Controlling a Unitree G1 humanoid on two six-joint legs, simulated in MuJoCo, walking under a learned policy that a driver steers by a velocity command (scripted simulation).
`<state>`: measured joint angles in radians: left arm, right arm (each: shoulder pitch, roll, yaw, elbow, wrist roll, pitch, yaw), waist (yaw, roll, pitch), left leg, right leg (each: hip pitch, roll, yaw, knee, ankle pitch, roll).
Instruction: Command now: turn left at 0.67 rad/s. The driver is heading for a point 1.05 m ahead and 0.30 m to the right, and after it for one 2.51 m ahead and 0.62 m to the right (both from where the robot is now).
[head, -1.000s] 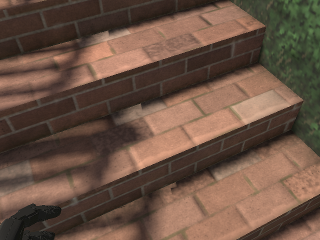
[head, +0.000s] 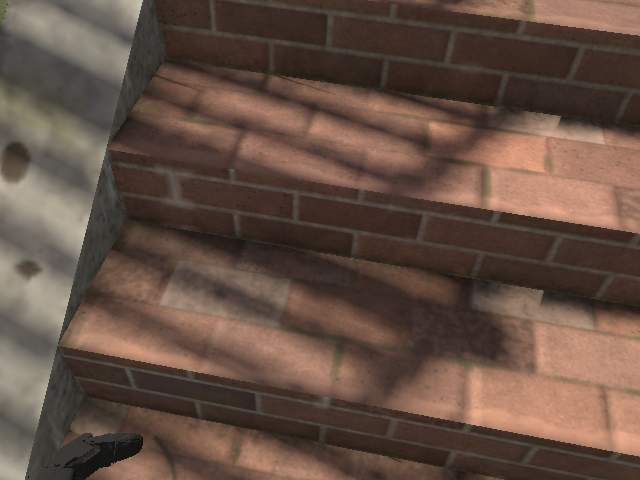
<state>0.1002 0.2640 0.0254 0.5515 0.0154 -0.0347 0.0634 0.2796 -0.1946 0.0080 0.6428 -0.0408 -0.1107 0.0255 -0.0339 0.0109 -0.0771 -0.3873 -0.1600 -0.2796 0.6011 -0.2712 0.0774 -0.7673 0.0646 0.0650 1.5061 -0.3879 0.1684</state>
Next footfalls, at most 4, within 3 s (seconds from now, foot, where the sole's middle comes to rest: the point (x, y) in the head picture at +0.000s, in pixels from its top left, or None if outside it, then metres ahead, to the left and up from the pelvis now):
0.18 right None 0.04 -0.17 -0.77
0.62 left None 0.07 0.08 -0.77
1.28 right None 0.28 -0.32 -0.59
1.74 left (468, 351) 0.59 -0.25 -0.41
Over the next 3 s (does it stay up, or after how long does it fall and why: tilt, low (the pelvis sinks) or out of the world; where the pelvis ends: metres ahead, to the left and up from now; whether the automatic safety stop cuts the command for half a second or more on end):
stays up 1.45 -0.21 0.81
